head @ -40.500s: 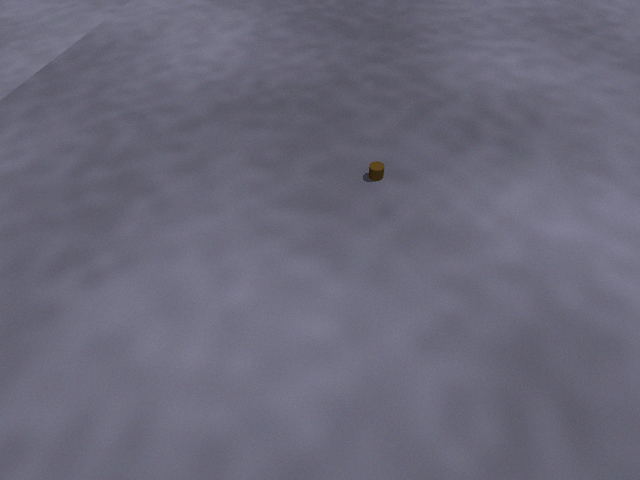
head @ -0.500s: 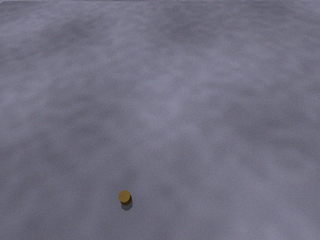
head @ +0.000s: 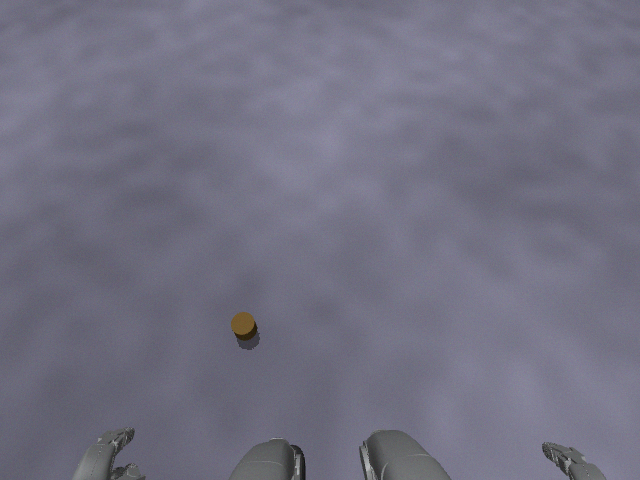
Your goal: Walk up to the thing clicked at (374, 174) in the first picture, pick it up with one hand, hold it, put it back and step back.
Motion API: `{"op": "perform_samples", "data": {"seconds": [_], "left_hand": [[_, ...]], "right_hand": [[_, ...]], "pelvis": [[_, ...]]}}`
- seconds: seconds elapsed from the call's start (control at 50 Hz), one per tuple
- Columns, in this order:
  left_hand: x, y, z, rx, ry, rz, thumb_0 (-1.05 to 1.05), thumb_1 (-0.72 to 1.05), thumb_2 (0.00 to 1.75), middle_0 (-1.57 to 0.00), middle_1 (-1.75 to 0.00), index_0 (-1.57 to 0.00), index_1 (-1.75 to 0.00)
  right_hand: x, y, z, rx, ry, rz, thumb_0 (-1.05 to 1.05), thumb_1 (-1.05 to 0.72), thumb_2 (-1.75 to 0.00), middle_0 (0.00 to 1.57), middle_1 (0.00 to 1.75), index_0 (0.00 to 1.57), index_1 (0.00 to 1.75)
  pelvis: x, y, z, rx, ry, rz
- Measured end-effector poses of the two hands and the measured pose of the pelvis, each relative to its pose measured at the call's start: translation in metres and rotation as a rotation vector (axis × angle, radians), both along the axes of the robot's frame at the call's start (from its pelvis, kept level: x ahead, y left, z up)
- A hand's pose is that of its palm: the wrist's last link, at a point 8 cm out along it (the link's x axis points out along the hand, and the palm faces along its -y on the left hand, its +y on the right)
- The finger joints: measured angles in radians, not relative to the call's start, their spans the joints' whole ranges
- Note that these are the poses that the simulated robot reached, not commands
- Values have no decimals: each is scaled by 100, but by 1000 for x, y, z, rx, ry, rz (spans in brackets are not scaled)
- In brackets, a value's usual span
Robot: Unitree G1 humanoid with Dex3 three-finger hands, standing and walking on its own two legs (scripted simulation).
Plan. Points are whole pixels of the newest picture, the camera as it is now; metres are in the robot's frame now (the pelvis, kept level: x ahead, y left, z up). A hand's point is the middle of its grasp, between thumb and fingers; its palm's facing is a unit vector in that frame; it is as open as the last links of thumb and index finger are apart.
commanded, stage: step back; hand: left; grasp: from above
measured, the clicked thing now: (244, 326) +0.52 +0.25 -0.73
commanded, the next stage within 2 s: none
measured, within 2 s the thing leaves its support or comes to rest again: neither
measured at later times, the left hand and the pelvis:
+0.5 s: hand out of the picture -0.01 +0.27 -0.15, palm faces +0.02 -0.92 -0.39, open 7.4 cm; pelvis -0.13 +0.00 -0.01, yaw +3 degrees
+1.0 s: hand out of the picture -0.23 +0.23 -0.14, palm faces -0.05 -0.91 -0.41, open 7.4 cm; pelvis -0.30 -0.03 +0.00, yaw -3 degrees
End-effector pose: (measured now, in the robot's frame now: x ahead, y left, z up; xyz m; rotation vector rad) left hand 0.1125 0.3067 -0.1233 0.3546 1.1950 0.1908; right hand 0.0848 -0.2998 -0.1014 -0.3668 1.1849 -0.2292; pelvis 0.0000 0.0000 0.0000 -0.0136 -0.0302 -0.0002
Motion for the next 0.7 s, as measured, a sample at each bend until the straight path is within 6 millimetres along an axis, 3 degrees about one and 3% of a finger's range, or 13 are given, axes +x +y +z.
{"op": "perform_samples", "data": {"seconds": [0.18, 0.28, 0.36, 0.5, 0.6, 0.7], "left_hand": [[-65, -16, 7, 28, 4, -16, 1, 91, 90, -21, -30, -20, -30], [-103, -20, 23, 36, 1, 9, 1, 90, 90, -21, -30, -20, -30], [-114, -16, 30, 47, -41, 14, 1, 90, 90, -21, -30, -20, -30], [-136, 5, 15, 25, -135, 14, 1, 90, 90, -21, -30, -20, -30], [-168, 10, 11, 6, -102, 41, 1, 91, 90, -21, -30, -20, -30], [-210, 8, 12, -1, -63, 32, 1, 91, 90, -21, -30, -20, -30]], "right_hand": [[-35, -19, -22, 45, -56, -8, 1, -91, -90, 20, 30, 20, 30], [-62, -27, -15, 43, -28, -13, 1, -91, -90, 20, 30, 20, 30], [-88, -30, -11, 18, 5, 9, 1, -91, -90, 20, 30, 20, 30], [-127, -16, -11, -28, 31, 61, 1, -91, -90, 20, 30, 20, 30], [-155, 0, 4, -12, -1, 71, 1, -91, -90, 20, 30, 20, 30], [-174, 1, 14, -16, -56, 63, 1, -91, -90, 20, 30, 20, 30]], "pelvis": [[-47, -17, -12, -11, -18, -30], [-69, -19, -1, 31, -13, -28], [-89, -15, 2, 33, 1, -5], [-135, 0, -10, 30, -9, 48], [-165, 3, -2, 3, -17, 36], [-195, 0, 3, -8, -4, 3]]}}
